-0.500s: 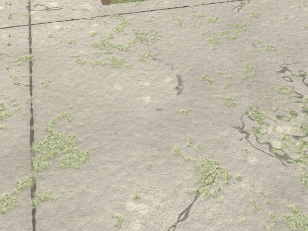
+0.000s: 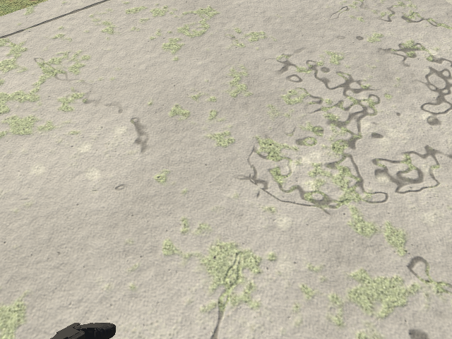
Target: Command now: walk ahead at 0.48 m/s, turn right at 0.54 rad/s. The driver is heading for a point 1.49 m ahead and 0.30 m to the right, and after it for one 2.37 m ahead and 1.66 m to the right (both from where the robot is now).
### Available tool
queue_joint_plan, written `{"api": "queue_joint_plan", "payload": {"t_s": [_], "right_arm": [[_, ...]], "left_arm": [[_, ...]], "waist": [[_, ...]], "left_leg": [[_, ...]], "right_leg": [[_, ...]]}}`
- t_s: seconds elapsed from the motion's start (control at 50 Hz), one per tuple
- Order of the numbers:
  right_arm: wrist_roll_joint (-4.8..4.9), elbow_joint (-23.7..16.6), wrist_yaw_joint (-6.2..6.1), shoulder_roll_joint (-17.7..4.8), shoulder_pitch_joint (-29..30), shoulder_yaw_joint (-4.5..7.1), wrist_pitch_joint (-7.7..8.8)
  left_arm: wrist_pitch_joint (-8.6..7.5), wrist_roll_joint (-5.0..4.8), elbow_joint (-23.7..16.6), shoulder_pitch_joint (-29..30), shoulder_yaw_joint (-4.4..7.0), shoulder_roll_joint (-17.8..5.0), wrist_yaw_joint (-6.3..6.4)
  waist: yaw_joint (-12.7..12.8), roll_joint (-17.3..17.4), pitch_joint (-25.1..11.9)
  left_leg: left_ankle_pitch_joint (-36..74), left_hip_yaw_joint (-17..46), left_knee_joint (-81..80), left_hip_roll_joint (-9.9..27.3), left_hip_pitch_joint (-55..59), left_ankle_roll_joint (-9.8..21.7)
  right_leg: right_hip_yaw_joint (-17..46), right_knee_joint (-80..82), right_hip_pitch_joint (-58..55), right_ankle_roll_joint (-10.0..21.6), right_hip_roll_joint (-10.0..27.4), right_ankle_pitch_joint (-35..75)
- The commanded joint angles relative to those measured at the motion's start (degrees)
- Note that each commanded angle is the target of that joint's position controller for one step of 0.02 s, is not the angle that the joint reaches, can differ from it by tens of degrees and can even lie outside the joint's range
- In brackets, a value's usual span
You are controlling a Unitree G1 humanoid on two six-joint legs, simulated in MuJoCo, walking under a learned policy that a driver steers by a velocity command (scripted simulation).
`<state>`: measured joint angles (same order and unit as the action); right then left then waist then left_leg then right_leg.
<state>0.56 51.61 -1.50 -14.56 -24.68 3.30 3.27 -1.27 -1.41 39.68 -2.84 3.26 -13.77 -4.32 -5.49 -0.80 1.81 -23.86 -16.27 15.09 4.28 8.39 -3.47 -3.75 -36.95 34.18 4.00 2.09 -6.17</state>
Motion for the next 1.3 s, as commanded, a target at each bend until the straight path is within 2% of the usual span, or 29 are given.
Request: {"api": "queue_joint_plan", "payload": {"t_s": [0.02, 0.04, 0.06, 0.08, 0.1, 0.12, 0.14, 0.16, 0.24, 0.34, 0.42, 0.5, 0.52, 0.54, 0.56, 0.58, 0.6, 0.64, 0.7, 0.8, 0.94, 0.98, 1.02, 1.04, 1.06, 1.08, 1.14, 1.22, 1.3], "right_arm": [[0.80, -2.85, -0.52, -13.54, 1.56, 3.34, -0.57], [0.79, -3.44, -0.71, -13.24, 2.10, 3.09, -0.33], [-1.42, -5.90, -0.32, -7.41, 0.39, 1.42, 0.62], [-0.70, -8.74, 0.28, -4.41, -0.49, -0.19, 3.13], [1.65, -10.52, 0.74, -9.34, 8.22, 1.21, 4.83], [2.38, -11.67, 0.77, -9.36, 10.73, 1.08, 5.60], [1.01, -10.78, 0.24, -9.03, 10.45, 1.19, 5.81], [-0.29, -10.30, 0.04, -9.45, 9.38, 1.72, 5.36], [-1.56, -11.67, 0.53, -7.58, 9.24, 1.69, 2.95], [-1.42, -15.71, 1.18, -4.67, 22.00, 0.20, 3.36], [-0.15, -17.57, 2.40, -7.07, 26.32, 0.72, 4.09], [-0.21, -16.22, 2.64, -9.84, 18.53, 2.24, 4.88], [-1.16, -15.20, 2.35, -11.61, 11.96, 2.96, 5.21], [-2.57, -14.31, 2.05, -15.84, 4.42, 3.89, 5.20], [-1.40, -11.41, 2.81, -15.47, -0.17, 4.30, 4.43], [-0.33, -12.42, 2.88, -10.50, 2.42, 2.88, 4.15], [-0.44, -12.91, 2.64, -8.43, 5.70, 2.20, 3.55], [-1.28, -12.70, 2.47, -6.62, 10.37, 1.31, 3.11], [-0.73, -11.58, 2.57, -6.33, 10.69, 1.14, 3.55], [0.07, -9.68, 2.15, -10.19, 8.66, 2.12, 3.07], [1.19, -6.25, 1.98, -12.32, 3.46, 2.56, 1.36], [1.37, -5.82, 1.74, -13.01, 4.34, 2.68, 0.65], [0.65, -6.14, 1.48, -9.78, 4.31, 1.28, 0.46], [-0.74, -8.63, 1.56, -4.51, 1.13, -0.60, 1.33], [0.12, -8.52, 1.52, -5.29, 0.74, -0.63, 2.44], [1.71, -8.98, 1.85, -10.24, 4.29, 0.73, 3.01], [0.84, -9.21, 1.83, -9.25, 8.39, 1.14, 1.88], [1.00, -8.85, 1.63, -6.42, 7.49, 0.96, -0.24], [0.68, -10.63, 2.18, -5.30, 12.32, 0.67, 0.09]], "left_arm": [[-0.70, -0.25, -3.37, -5.88, 3.36, -8.39, -0.03], [-0.20, -0.32, -0.63, -15.64, 5.38, -12.14, 1.07], [0.45, -0.48, 0.96, -20.79, 6.52, -17.37, 2.76], [-0.52, -0.14, -1.11, -19.58, 6.10, -19.51, 2.67], [-1.15, 0.51, -0.33, -19.73, 4.60, -14.25, 2.45], [-1.80, 0.42, 0.23, -17.35, 3.92, -12.04, 2.45], [-2.16, 0.18, -0.62, -12.57, 3.35, -10.50, 2.44], [-2.33, 0.51, -1.55, -9.12, 2.77, -8.69, 2.53], [-3.00, 0.65, -1.94, -8.19, 2.84, -9.52, 3.59], [-2.35, 0.12, -0.47, -12.84, 3.25, -11.19, 4.84], [-1.76, -0.60, 1.03, -16.57, 3.33, -11.35, 5.25], [-1.05, 0.14, 0.83, -15.73, 3.17, -10.43, 5.39], [-1.20, 0.67, 0.65, -16.24, 2.08, -7.56, 5.05], [-1.51, 0.54, -0.13, -22.04, 0.90, -3.79, 4.98], [-2.00, -0.83, 0.26, -26.40, 0.37, -4.33, 4.97], [-2.06, -1.30, 0.75, -22.95, 1.44, -9.60, 4.95], [-1.97, -0.84, -0.37, -16.72, 1.71, -10.92, 4.91], [-2.13, 0.59, -1.96, -11.52, 1.74, -9.54, 4.72], [-1.71, 0.52, -1.24, -13.46, 1.05, -6.25, 4.25], [-2.41, 1.14, -3.05, -5.21, -0.37, -4.01, 3.68], [-3.18, 0.22, -5.46, 3.67, -0.12, -5.90, 2.35], [-3.44, 0.39, -4.65, 0.31, 0.59, -7.29, 2.26], [-3.38, 1.01, -0.48, -14.64, 3.06, -12.24, 3.12], [-2.92, 2.02, 0.33, -21.72, 4.43, -18.83, 3.69], [-2.75, 1.05, 1.13, -23.59, 3.81, -16.62, 3.34], [-2.94, 0.83, 0.89, -20.04, 2.59, -13.02, 3.19], [-3.69, 1.68, 0.21, -10.44, 0.76, -7.26, 2.90], [-5.49, 2.52, 2.30, -9.63, 1.40, -8.03, 3.19], [-5.53, 2.33, 4.18, -10.37, 1.50, -8.99, 4.07]], "waist": [[9.42, 8.61, -3.65], [14.34, 6.55, -9.04], [12.82, -6.37, -14.32], [9.83, -11.57, -24.65], [13.30, -4.64, -19.98], [11.70, -4.13, -12.33], [8.51, 0.66, -8.04], [6.10, 0.19, -5.72], [3.41, -0.84, -2.77], [8.04, -2.50, -0.25], [9.38, -3.67, -0.79], [4.45, -5.81, -3.74], [1.49, -3.92, -9.57], [1.58, 6.78, -19.17], [2.26, 21.58, -22.92], [1.08, 13.27, -15.38], [0.72, 7.57, -8.86], [3.26, 4.60, -1.97], [5.42, 6.99, -1.84], [3.37, 5.14, -0.76], [1.28, 5.74, 1.31], [4.27, 5.96, -0.21], [11.23, 2.75, -10.15], [11.45, -10.43, -18.02], [11.84, -15.13, -21.49], [11.77, -9.25, -13.20], [7.04, -5.15, -2.90], [4.92, -3.36, -1.07], [6.12, -2.13, 0.40]], "left_leg": [[68.02, 2.36, 17.59, 12.73, -4.14, 8.17], [62.21, 1.62, 31.09, 10.57, -13.30, 5.94], [17.28, 3.01, 51.38, 5.12, -36.00, 2.98], [-10.88, 15.85, 66.06, -5.13, -49.62, 1.23], [-5.92, 21.90, 67.71, -2.14, -55.57, 2.28], [-0.76, 20.93, 64.47, 0.20, -56.70, 3.65], [3.31, 20.98, 59.64, 2.62, -53.10, 3.74], [5.88, 21.23, 55.54, 4.04, -49.14, 3.38], [10.66, 19.77, 47.08, 4.06, -44.21, 0.21], [28.36, 18.20, 22.88, -0.78, -40.39, -0.71], [29.67, 20.57, 14.88, -2.66, -37.42, 0.44], [21.32, 19.41, 11.12, -3.59, -27.30, 4.53], [21.34, 21.56, 11.71, -0.09, -15.63, 7.37], [15.62, 39.01, 11.70, 11.95, 5.28, 14.35], [0.63, 61.52, 3.88, 19.58, 12.68, 20.12], [-8.80, 59.95, 1.50, 18.09, 7.80, 18.23], [-6.51, 51.15, 1.10, 15.73, 0.63, 16.14], [5.65, 40.39, -1.45, 11.26, -11.75, 15.25], [13.99, 33.02, -4.81, 8.40, -17.21, 15.74], [20.30, 25.18, -7.51, 7.64, -17.71, 16.00], [20.38, 23.47, -4.71, 10.38, -12.38, 13.87], [27.16, 22.62, -0.05, 10.45, -11.34, 12.45], [34.00, 17.08, 20.26, 4.96, -18.52, 8.83], [12.86, 13.09, 42.70, -2.50, -38.99, 4.53], [-9.61, 19.53, 53.52, -5.87, -50.03, 3.75], [-6.62, 22.03, 57.80, -2.28, -55.31, 4.58], [6.60, 21.35, 50.81, 3.39, -50.16, 4.63], [15.08, 23.15, 47.31, 2.99, -47.64, 2.84], [27.05, 22.42, 34.35, 1.63, -48.28, 2.71]], "right_leg": [[-5.12, 2.93, -15.86, 4.73, -6.68, -4.66], [-2.14, 6.10, -32.52, 7.13, -7.21, -1.42], [19.45, 6.07, -53.05, 12.33, 6.04, -4.31], [52.01, 17.15, -61.48, 22.36, 18.21, -16.39], [46.48, 21.34, -58.30, 18.43, 16.56, -14.25], [37.41, 21.12, -50.25, 16.11, 14.29, -9.20], [30.80, 21.38, -40.58, 13.98, 11.18, -4.21], [26.31, 22.27, -33.66, 13.05, 8.78, 0.26], [20.57, 25.74, -21.48, 13.94, 5.93, 9.76], [16.48, 24.08, -17.32, 9.69, 1.34, 5.79], [22.49, 19.59, -22.37, 8.52, 4.19, 0.70], [26.32, 9.60, -26.88, 5.87, 4.69, 6.69], [23.32, -0.78, -24.37, 4.05, 1.46, 7.61], [16.85, -19.82, -9.47, 0.24, -5.29, -4.76], [13.59, -33.96, 4.15, -2.02, -8.01, -27.20], [15.90, -39.35, 9.62, -2.26, -4.87, -24.42], [13.64, -40.05, 10.41, -2.38, -2.77, -19.89], [11.83, -33.43, 7.65, -2.19, 0.96, -14.05], [9.01, -26.25, 2.52, -2.63, 2.84, -11.51], [6.52, -7.54, 0.88, -3.83, 3.48, 0.80], [4.93, 5.66, -3.95, -2.50, 1.10, 2.91], [3.32, 8.92, -10.46, -0.76, -0.32, 0.96], [5.81, 9.79, -33.10, 2.90, 1.75, 0.47], [28.24, 10.79, -53.19, 10.40, 16.66, -1.83], [45.13, 19.08, -55.97, 15.21, 20.69, -12.61], [38.54, 20.30, -49.64, 12.71, 19.28, -16.76], [21.11, 25.20, -31.50, 8.19, 12.63, -7.45], [10.35, 29.28, -25.79, 7.97, 11.21, 5.79], [2.31, 30.11, -27.41, 6.25, 9.70, 11.72]]}}
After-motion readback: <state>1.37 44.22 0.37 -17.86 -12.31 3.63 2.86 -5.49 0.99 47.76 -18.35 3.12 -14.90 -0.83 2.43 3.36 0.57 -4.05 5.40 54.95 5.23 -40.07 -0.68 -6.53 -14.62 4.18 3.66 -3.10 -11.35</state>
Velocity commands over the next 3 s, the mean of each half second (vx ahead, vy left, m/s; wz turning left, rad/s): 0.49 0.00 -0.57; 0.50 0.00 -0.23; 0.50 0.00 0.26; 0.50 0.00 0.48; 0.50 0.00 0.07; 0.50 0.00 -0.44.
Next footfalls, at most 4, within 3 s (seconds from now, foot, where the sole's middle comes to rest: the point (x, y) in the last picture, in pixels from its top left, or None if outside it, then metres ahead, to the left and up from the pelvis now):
0.04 right None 0.19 -0.11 -0.76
0.52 left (203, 322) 0.51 0.04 -0.76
1.02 right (308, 274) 0.63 -0.30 -0.76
1.56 left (255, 183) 0.99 -0.18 -0.76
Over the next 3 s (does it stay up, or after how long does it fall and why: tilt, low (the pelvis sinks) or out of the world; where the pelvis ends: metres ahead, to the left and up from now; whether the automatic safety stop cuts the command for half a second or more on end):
stays up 1.59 -0.28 0.01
